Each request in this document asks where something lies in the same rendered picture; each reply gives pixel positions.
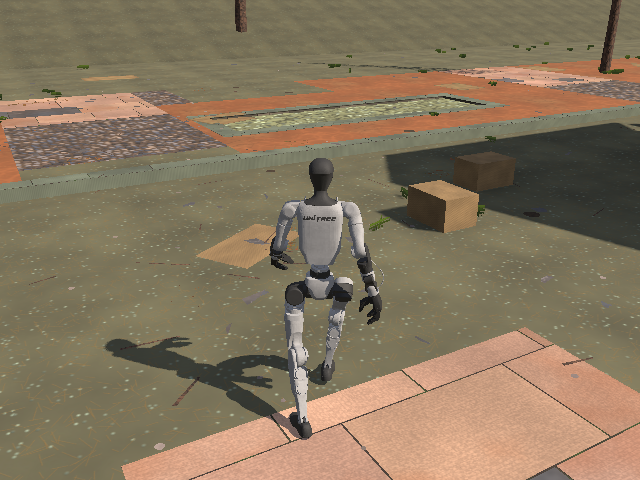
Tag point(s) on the robot right forearm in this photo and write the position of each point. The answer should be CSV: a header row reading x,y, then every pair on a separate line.
x,y
367,273

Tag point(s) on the robot shin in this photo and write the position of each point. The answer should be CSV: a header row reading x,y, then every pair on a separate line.
x,y
332,340
299,385

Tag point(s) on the robot left upper arm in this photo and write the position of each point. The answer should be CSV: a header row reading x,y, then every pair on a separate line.
x,y
288,212

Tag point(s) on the right robot hand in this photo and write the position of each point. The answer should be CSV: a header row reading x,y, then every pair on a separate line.
x,y
377,307

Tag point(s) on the robot right upper arm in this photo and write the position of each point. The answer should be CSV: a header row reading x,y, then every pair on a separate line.
x,y
355,224

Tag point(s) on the robot left forearm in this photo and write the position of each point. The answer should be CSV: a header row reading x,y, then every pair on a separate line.
x,y
275,255

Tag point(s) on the left robot shin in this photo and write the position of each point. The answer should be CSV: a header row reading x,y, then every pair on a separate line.
x,y
299,385

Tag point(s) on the right robot shin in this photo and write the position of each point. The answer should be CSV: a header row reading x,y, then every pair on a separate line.
x,y
332,340

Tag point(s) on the left robot hand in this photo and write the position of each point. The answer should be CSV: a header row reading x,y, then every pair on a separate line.
x,y
285,258

